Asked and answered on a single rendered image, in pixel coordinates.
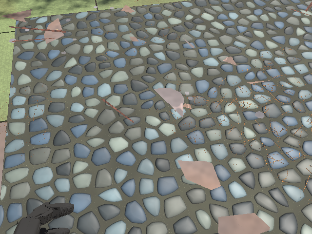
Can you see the robot left hand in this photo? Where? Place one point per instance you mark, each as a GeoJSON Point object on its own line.
{"type": "Point", "coordinates": [31, 224]}

